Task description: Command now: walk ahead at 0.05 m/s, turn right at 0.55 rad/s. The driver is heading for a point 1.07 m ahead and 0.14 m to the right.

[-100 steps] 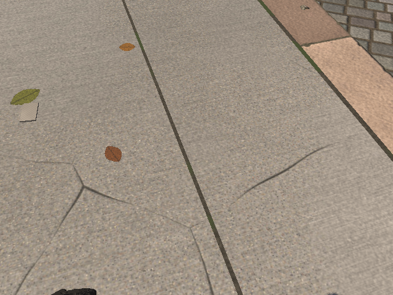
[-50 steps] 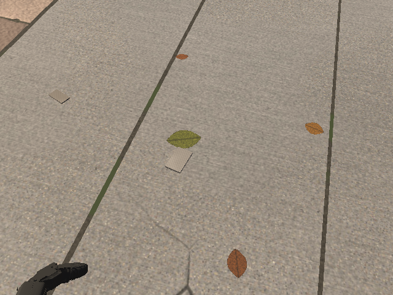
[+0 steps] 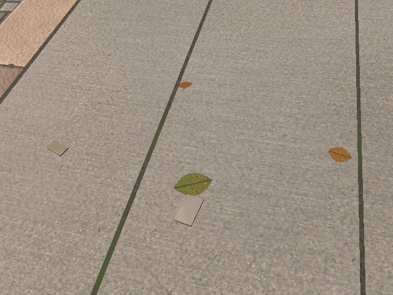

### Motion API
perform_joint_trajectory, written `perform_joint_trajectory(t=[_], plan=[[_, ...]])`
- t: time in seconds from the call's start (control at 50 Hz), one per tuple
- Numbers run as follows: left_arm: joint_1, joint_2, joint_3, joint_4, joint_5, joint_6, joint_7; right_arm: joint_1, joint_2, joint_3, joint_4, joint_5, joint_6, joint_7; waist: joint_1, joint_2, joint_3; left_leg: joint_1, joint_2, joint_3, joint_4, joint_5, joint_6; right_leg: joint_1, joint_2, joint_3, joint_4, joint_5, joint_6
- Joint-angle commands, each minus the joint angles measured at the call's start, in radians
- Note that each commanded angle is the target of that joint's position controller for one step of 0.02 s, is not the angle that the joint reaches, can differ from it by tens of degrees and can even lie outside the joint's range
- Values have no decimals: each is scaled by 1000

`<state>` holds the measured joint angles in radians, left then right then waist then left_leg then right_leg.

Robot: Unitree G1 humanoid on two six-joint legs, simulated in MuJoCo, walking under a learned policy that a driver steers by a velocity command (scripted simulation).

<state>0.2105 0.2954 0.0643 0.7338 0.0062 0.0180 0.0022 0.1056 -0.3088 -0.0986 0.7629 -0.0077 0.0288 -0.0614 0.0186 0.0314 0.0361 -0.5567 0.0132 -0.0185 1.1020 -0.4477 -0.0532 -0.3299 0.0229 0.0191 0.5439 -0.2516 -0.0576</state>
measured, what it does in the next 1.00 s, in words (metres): walks ahead, turning right: left foot, then right foot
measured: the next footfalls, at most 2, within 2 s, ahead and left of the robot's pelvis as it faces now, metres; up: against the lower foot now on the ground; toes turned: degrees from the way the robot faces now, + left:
left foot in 0.34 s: +0.15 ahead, +0.14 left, +0.00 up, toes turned -16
right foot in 0.76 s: +0.35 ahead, -0.22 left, +0.00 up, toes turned -20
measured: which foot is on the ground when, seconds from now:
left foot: up 0.00-0.32, down 0.34-0.76, up 0.78-1.00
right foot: down 0.00-0.34, up 0.36-0.74, down 0.76-1.00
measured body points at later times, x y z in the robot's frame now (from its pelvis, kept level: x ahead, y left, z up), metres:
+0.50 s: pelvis +0.12 +0.02 +0.01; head +0.13 +0.04 +0.46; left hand +0.33 +0.25 -0.10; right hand +0.11 -0.27 -0.10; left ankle +0.11 +0.15 -0.74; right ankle +0.09 -0.12 -0.67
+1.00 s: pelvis +0.34 -0.12 +0.01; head +0.36 -0.14 +0.46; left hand +0.51 +0.11 -0.10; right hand +0.38 -0.43 -0.10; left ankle +0.45 +0.02 -0.66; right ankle +0.31 -0.20 -0.74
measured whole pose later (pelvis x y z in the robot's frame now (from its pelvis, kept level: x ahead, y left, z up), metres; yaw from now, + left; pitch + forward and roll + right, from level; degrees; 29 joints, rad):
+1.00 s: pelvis +0.34 -0.12 +0.01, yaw -19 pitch +1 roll -1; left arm 0.33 0.27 0.05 0.73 0.00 -0.08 -0.03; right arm 0.20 -0.32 -0.05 0.78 0.01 -0.07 0.01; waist 0.03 0.04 0.02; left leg -0.63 0.13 -0.03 1.06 -0.22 -0.01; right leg -0.17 0.06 -0.04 0.32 -0.17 -0.06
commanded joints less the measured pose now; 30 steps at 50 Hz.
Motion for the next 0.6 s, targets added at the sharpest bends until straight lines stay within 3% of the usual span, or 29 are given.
perform_joint_trajectory(t=[0.02,0.08,0.14,0.22,0.26,0.3,0.32,0.34,0.36,0.38,0.4,0.42,0.44,0.5,0.6], plan=[[-36,155,36,-84,-12,-14,25,-3,-88,-27,-64,0,-23,-1,-24,-144,-145,-89,6,-56,27,114,-6,179,-222,301,-227,203,-153],[17,162,40,-79,-25,-19,35,-57,-73,-18,-80,11,-46,20,12,-171,-109,-122,2,-60,-186,179,-10,228,-214,378,-306,-195,-157],[33,183,48,-80,-21,-26,37,-93,-67,-11,-88,15,-77,40,29,-185,-76,-64,-12,-64,-370,188,-13,217,-212,406,-317,-214,-166],[43,194,53,-87,-26,-29,24,-92,-70,-8,-86,26,-115,64,35,-183,-57,69,-38,-51,-513,149,4,144,-191,445,-299,-244,-180],[39,189,50,-93,-28,-26,19,-67,-80,-10,-81,35,-131,70,19,-184,-54,160,-48,-45,-578,161,21,103,-177,480,-286,-262,-175],[11,165,41,-105,-31,-21,18,3,-80,-15,-58,38,-144,71,-35,-166,-55,320,-46,-30,-704,250,44,30,-132,479,-234,-287,-141],[1,134,32,-114,-28,-23,18,62,-99,-23,-41,35,-148,65,-66,-143,-72,453,-4,-49,-729,262,62,-52,-95,453,-166,-299,-108],[-16,68,12,-129,-23,-28,16,183,-145,-34,-19,21,-148,55,-113,-55,-125,636,144,-188,-752,164,112,-198,-34,364,39,-359,-54],[-5,21,-1,-170,-34,-39,14,258,-226,-46,-3,-8,-140,54,-99,164,-134,734,329,-515,-863,-126,220,-415,87,168,313,-378,-7],[-20,100,13,-186,-39,-52,14,242,-213,-46,2,-10,-142,63,-88,179,-46,663,409,-659,-902,-274,287,-542,3,152,463,-340,9],[-10,140,26,-165,-36,-56,10,203,-143,-26,-11,6,-143,62,-79,138,11,632,362,-580,-905,-269,277,-571,-28,154,528,-264,19],[11,134,29,-140,-29,-57,7,183,-105,-13,-15,11,-142,61,-68,116,22,616,306,-488,-907,-191,249,-564,-36,143,556,-193,30],[7,124,29,-138,-24,-63,2,172,-95,-6,-14,9,-138,61,-61,106,25,598,278,-421,-913,-106,233,-560,-47,137,558,-133,35],[-48,77,16,-157,-23,-78,-14,184,-94,2,-2,1,-139,58,-65,88,34,527,226,-252,-951,160,233,-510,-67,97,497,12,56],[-173,14,-17,-203,-19,-90,-31,221,-132,0,27,24,-127,58,-100,77,35,448,180,-77,-957,389,226,-339,-82,-19,189,185,80]])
